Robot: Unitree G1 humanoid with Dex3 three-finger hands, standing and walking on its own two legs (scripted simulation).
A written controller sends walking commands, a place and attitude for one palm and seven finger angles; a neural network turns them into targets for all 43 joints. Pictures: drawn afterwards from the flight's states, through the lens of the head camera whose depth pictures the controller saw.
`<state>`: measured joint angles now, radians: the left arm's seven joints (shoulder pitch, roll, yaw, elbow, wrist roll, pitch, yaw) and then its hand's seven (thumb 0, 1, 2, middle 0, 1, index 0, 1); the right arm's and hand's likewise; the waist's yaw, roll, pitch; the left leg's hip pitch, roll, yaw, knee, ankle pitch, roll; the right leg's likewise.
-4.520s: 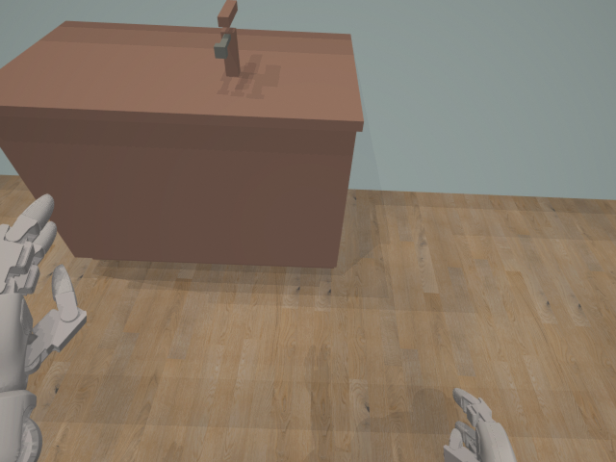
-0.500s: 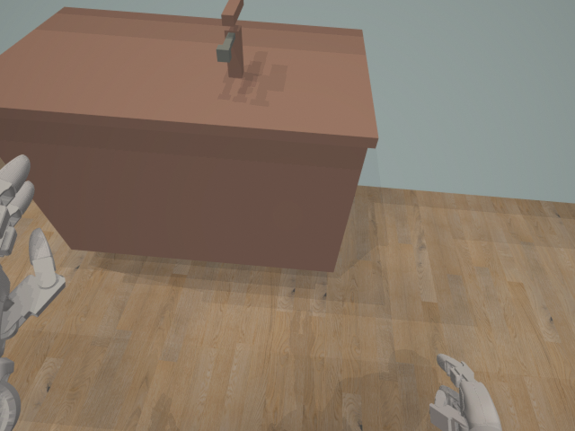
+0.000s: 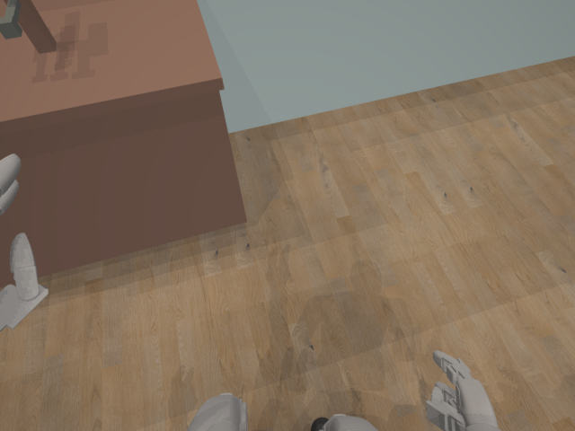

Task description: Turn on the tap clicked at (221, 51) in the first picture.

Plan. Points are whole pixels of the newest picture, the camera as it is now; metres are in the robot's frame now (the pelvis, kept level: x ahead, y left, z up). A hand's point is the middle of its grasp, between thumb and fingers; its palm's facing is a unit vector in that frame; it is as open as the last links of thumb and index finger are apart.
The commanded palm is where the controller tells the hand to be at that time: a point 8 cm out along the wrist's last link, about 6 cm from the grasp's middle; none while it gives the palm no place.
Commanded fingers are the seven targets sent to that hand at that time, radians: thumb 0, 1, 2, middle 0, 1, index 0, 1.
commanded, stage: take the last steps up to it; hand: left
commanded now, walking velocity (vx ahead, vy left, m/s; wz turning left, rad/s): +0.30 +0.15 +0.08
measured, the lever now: (9, 27) +0.79 +0.52 +0.10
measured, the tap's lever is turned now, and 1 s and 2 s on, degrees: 0 0 0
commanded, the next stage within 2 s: come to a stop and stand still in 1.78 s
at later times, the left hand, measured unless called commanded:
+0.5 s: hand out of the picture +0.22 +0.24 +0.18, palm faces +0.45 -0.78 -0.43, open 7.4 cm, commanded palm +0.17 +0.28 +0.18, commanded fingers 0.00 0.90 0.90 -0.20 -0.30 -0.20 -0.30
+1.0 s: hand out of the picture +0.35 +0.30 +0.18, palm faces +0.38 -0.81 -0.45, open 7.4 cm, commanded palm +0.28 +0.34 +0.18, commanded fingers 0.00 0.90 0.90 -0.20 -0.30 -0.20 -0.30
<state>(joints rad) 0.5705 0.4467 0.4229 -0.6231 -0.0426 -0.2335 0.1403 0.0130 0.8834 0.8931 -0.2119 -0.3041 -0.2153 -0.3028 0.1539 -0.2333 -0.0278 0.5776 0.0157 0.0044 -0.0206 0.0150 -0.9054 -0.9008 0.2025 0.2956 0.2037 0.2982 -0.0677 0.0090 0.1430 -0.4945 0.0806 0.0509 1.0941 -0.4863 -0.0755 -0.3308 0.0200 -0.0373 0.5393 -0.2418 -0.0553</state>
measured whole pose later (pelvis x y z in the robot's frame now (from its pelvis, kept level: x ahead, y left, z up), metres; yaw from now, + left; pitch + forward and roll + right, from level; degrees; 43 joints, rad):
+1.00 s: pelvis +0.12 +0.06 +0.00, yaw +0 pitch +1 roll +0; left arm 0.45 0.41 0.40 -0.54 -0.02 -0.25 0.16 0.01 0.89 0.89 -0.21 -0.30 -0.21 -0.30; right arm 0.17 -0.15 -0.04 0.61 0.02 -0.09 -0.05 0.01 -0.91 -0.90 0.20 0.29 0.20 0.30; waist -0.03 -0.03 0.07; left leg -0.28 0.07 0.18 0.55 -0.29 0.02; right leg -0.47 -0.08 -0.09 1.11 -0.52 0.02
